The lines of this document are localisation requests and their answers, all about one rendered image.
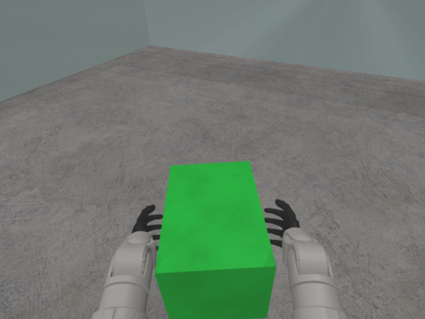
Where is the robot left hand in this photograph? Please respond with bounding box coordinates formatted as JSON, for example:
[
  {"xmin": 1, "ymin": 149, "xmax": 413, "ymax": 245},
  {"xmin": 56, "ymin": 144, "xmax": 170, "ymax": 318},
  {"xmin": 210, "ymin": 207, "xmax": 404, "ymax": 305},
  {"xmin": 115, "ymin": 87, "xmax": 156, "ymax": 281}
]
[{"xmin": 131, "ymin": 205, "xmax": 163, "ymax": 251}]

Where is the left robot forearm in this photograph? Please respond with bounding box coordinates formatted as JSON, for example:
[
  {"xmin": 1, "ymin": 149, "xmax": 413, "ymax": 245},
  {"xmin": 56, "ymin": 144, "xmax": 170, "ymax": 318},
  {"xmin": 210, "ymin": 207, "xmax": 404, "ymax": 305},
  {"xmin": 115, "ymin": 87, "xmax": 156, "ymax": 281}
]
[{"xmin": 91, "ymin": 231, "xmax": 157, "ymax": 319}]

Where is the robot right hand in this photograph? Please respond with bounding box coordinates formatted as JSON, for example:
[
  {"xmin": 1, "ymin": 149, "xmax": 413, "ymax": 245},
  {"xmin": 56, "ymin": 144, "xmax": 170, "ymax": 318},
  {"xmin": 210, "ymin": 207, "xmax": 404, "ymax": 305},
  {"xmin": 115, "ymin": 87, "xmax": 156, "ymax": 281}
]
[{"xmin": 264, "ymin": 199, "xmax": 300, "ymax": 248}]

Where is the right robot forearm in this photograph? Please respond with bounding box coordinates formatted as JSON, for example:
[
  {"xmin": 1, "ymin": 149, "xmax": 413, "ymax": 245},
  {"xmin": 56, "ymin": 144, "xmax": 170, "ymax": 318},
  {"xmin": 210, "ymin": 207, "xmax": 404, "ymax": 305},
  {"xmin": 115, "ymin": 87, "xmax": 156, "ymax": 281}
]
[{"xmin": 282, "ymin": 227, "xmax": 349, "ymax": 319}]

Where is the carton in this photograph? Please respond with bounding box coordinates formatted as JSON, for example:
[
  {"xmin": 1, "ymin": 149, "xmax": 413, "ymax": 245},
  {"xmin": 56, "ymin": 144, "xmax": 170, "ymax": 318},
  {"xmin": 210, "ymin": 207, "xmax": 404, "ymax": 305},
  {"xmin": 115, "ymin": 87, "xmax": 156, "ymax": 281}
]
[{"xmin": 155, "ymin": 161, "xmax": 276, "ymax": 319}]

